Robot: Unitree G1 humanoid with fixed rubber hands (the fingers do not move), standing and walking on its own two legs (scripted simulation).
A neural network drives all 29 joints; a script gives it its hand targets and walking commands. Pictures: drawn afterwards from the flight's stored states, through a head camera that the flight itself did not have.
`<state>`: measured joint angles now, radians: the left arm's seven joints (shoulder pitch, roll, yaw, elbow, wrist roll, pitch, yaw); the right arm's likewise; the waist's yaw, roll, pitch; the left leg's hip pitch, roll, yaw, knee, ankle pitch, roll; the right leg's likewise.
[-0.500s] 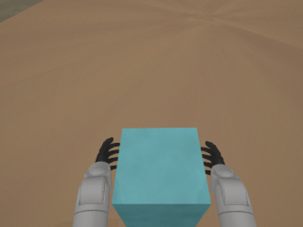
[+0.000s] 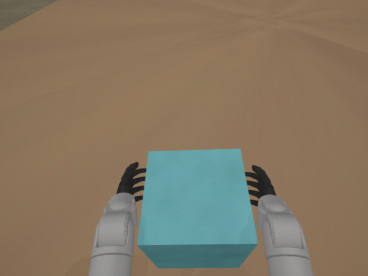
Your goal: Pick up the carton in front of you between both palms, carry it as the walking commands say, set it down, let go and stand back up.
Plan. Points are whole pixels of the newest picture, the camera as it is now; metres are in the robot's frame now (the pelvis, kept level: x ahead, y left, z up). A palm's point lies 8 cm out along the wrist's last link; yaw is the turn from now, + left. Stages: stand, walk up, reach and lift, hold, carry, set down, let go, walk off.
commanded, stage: carry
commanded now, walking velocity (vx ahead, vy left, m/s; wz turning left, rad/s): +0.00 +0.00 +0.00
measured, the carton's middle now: (196, 212) +0.30 +0.00 -0.05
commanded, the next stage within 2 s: none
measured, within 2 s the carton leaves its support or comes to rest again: neither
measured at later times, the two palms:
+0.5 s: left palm (131, 177) +0.34 +0.15 +0.05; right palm (264, 182) +0.33 -0.15 +0.04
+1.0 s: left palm (126, 191) +0.31 +0.15 +0.04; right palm (263, 195) +0.30 -0.14 +0.03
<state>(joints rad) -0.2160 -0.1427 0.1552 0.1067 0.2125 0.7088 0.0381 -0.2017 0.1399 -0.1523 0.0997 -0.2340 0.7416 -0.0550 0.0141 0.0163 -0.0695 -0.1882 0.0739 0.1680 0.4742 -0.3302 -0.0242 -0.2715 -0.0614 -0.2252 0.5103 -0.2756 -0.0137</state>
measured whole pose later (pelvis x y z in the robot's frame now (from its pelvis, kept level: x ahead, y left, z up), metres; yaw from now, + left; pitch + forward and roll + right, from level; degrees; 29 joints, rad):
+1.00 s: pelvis +0.01 +0.01 -0.01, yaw +0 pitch +3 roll +0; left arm -0.22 -0.14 0.16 0.13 0.23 0.71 0.04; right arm -0.21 0.14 -0.16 0.14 -0.24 0.74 -0.06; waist 0.00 0.02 -0.09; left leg -0.17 0.08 0.20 0.50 -0.39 -0.02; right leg -0.25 -0.07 -0.22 0.53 -0.33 0.00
